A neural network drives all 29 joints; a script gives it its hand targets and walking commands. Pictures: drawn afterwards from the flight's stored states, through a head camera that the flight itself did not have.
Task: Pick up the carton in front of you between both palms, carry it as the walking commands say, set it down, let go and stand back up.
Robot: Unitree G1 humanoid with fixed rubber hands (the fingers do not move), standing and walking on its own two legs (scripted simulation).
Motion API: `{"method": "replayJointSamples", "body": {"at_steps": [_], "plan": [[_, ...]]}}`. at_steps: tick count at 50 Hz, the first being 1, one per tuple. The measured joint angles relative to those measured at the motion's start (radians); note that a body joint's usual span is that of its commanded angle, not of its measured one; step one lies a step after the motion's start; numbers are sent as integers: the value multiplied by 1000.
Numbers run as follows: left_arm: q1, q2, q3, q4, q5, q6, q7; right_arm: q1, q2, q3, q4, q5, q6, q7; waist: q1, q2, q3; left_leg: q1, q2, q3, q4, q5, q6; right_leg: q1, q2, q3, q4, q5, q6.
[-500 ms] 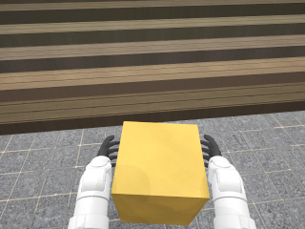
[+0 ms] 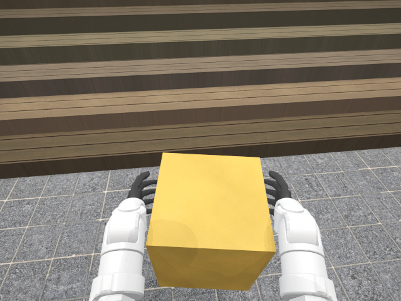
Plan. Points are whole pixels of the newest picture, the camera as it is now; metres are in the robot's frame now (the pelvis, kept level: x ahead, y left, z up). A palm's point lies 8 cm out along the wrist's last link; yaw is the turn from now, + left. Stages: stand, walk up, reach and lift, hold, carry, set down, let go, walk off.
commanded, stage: carry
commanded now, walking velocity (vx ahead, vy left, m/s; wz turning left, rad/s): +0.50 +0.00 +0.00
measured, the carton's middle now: (207, 224) +0.29 +0.00 -0.02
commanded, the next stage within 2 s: none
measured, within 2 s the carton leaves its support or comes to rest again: neither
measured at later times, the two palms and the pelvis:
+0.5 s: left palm (145, 153) +0.41 +0.15 +0.08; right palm (272, 154) +0.42 -0.15 +0.08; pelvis +0.15 -0.01 -0.01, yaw -1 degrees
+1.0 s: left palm (163, 89) +0.71 +0.14 +0.08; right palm (254, 88) +0.73 -0.16 +0.08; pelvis +0.46 -0.02 -0.01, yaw +1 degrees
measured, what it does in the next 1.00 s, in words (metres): walks ahead: right foot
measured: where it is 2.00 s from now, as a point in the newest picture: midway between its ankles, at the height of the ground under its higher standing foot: (203, 189)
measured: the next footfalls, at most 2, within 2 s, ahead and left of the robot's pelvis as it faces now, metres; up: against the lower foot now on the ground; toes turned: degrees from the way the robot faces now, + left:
right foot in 0.64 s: +0.32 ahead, -0.12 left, +0.00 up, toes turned -9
left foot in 1.06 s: +0.68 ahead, +0.08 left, +0.00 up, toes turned +11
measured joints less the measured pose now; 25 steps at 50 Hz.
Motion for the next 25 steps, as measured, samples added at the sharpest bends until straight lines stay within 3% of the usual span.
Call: {"method": "replayJointSamples", "body": {"at_steps": [5, 9, 12, 15, 19, 21, 25], "plan": [[28, 7, -24, -56, -23, 23, 9, 23, -6, 33, -49, 21, 22, -10, 3, 2, -87, -115, 22, 52, 93, -134, 4, -126, -29, -57, 115, -165, -1], [44, 29, -56, -150, -73, 75, 26, 37, -9, 72, -148, 60, 79, -36, 6, 12, -125, -167, 47, 75, 141, -91, -4, -185, -44, -105, 177, -163, -7], [47, 40, -84, -205, -114, 148, 47, 61, -26, 100, -229, 92, 158, -58, 6, 25, -159, -197, 74, 81, 208, -181, -5, -180, -44, -144, 166, -116, -6], [44, 29, -124, -251, -127, 227, 82, 79, -71, 113, -294, 143, 241, -68, 3, 6, -179, -258, 80, 147, 293, -259, 1, -164, -61, -166, 149, -149, -11], [71, 32, -142, -387, -144, 333, 115, 59, -83, 124, -368, 193, 333, -82, 5, -27, -162, -246, 50, 249, 130, -145, 8, -128, -95, -155, 123, -179, 3], [92, 46, -124, -458, -161, 369, 116, 51, -48, 130, -396, 187, 353, -89, 12, -40, -162, -219, 42, 275, 108, -54, 26, -163, -111, -159, 229, -216, 0], [128, 41, -88, -518, -193, 416, 104, 107, -20, 170, -476, 160, 400, -106, 10, 14, -164, -155, 78, 276, 70, -129, 25, -307, -77, -219, 449, -339, -15]]}}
